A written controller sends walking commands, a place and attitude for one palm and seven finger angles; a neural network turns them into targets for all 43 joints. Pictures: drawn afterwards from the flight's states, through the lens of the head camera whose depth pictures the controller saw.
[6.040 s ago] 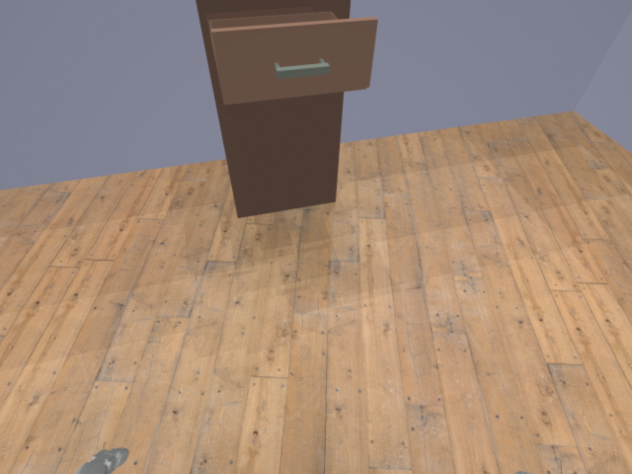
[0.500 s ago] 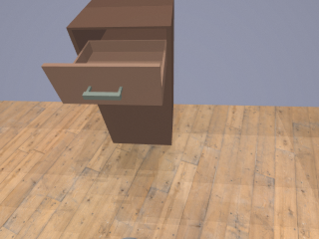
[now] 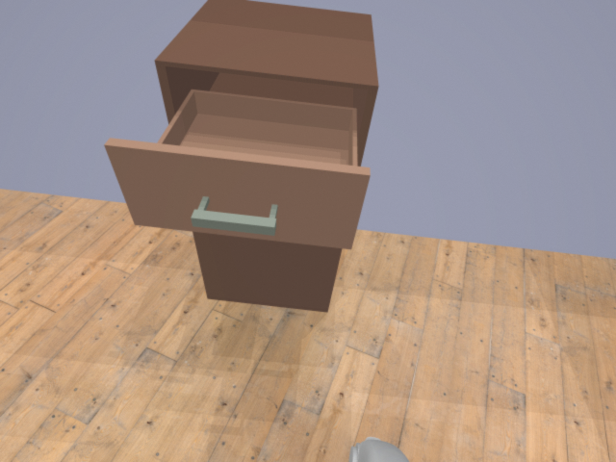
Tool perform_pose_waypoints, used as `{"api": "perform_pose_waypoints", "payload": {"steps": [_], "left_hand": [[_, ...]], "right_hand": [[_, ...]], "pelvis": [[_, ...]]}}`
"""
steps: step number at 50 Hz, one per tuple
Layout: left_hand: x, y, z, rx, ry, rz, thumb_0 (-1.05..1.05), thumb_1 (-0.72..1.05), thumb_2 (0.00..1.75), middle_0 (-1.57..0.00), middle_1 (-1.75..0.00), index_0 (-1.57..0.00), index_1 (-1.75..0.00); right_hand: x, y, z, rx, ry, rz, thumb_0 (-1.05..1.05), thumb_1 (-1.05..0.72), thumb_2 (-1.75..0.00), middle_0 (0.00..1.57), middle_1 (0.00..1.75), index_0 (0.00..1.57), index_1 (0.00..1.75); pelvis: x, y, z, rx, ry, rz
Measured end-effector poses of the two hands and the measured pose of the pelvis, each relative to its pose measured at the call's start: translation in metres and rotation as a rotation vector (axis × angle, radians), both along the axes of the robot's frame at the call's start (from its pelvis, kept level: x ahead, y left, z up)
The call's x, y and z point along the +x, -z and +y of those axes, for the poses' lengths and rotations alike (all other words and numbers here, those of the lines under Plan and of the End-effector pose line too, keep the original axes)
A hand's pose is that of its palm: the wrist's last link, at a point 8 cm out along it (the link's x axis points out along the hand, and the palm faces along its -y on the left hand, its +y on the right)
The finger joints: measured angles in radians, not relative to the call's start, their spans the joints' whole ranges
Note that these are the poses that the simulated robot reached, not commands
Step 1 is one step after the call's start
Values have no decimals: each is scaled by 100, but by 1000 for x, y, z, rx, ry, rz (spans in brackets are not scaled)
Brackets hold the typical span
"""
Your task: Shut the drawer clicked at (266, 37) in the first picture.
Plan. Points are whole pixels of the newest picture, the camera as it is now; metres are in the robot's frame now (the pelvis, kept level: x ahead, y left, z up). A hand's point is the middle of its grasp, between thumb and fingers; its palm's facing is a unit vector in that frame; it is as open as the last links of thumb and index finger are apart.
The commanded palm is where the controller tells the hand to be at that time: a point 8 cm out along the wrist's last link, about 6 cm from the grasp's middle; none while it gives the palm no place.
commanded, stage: take the last steps up to it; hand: left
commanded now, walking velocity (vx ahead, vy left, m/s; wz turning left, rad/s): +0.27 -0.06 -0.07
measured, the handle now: (237, 214) +0.48 +0.16 +0.03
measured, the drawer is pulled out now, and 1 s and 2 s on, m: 0.29 0.29 0.29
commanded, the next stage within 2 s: come to a stop and stand still in 0.28 s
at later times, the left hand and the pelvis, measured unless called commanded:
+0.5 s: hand (215, 435) +0.19 +0.15 -0.17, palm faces +0.02 -0.97 -0.24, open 7.2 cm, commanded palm none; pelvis +0.16 -0.04 +0.00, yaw -1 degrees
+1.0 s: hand (198, 454) +0.17 +0.17 -0.18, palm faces +0.00 -0.97 -0.25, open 7.4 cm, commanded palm none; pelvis +0.13 -0.03 -0.01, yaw -4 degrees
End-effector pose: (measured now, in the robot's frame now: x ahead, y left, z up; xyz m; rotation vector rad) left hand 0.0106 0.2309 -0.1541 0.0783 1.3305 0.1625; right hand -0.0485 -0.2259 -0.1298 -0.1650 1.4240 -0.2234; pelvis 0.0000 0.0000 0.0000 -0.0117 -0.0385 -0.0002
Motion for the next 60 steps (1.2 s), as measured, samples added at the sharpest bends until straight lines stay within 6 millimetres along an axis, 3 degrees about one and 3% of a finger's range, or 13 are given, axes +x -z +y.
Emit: {"api": "perform_pose_waypoints", "payload": {"steps": [7, 10, 13, 16, 24, 29, 34, 39, 46, 53, 60], "left_hand": [[124, -4, -16, 11, 102, -124, 1, 91, 90, -20, -30, -19, -29], [174, -4, -29, 23, 142, -179, 1, 91, 90, -20, -30, -19, -29], [206, -1, -39, 40, 141, -235, 1, 91, 90, -20, -30, -19, -29], [209, -5, -45, 46, 111, -219, 0, 91, 90, -20, -30, -19, -29], [180, -19, -36, 97, 67, -48, 0, 94, 90, -20, -30, -20, -29], [168, -15, -37, 65, 41, 22, 0, 93, 90, -20, -30, -20, -29], [163, 3, -30, 21, 2, 61, 1, 91, 90, -20, -30, -20, -29], [163, 8, -19, 17, 2, 80, 1, 91, 90, -20, -30, -20, -29], [161, -2, -10, 65, 42, 64, 1, 91, 90, -20, -30, -19, -29], [146, -12, -27, 129, 84, 19, 1, 91, 90, -20, -30, -19, -29], [131, -17, -56, 92, 90, 10, 1, 91, 90, -20, -30, -20, -29]], "right_hand": [[-28, 10, 24, 73, 95, 185, 0, -92, -90, 20, 30, 19, 30], [-24, 15, 27, 107, 128, 251, 0, -91, -90, 20, 30, 20, 30], [-4, 26, 20, 132, 151, 282, 1, -91, -90, 21, 30, 20, 30], [41, 32, 5, 125, 140, 219, 1, -91, -90, 21, 30, 20, 30], [201, 26, -26, 86, 38, -100, 1, -92, -90, 20, 30, 19, 30], [253, 24, -31, 53, 4, -156, 1, -95, -90, 20, 30, 19, 30], [281, 22, -17, 30, -26, -177, 1, -94, -90, 20, 30, 19, 30], [286, 12, -3, 12, -46, -194, 0, -94, -90, 20, 30, 19, 30], [270, 12, -12, 22, -31, -206, 0, -93, -90, 21, 30, 20, 30], [224, 33, -39, 78, 31, -186, 0, -91, -90, 21, 30, 20, 30], [169, 31, -59, 73, 68, -101, 0, -92, -90, 20, 30, 19, 30]], "pelvis": [[49, 10, -7, 8, 5, 6], [75, 17, -16, 5, 13, 6], [103, 27, -28, 20, 19, 3], [120, 22, -34, 6, 15, -11], [153, 3, -37, 14, 21, 7], [168, 4, -25, 11, 36, 8], [177, 12, -11, -3, 30, 4], [170, 9, -6, 20, 46, 5], [147, 6, -13, 15, 64, 29], [121, 13, -38, 27, 64, 14], [116, 5, -51, 25, 60, 6]]}}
